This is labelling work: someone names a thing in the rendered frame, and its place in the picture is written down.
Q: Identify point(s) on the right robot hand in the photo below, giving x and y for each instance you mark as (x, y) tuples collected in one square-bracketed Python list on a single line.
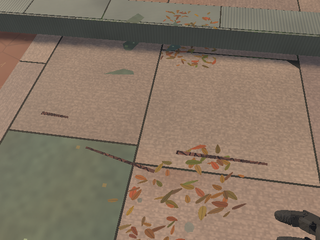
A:
[(305, 220)]

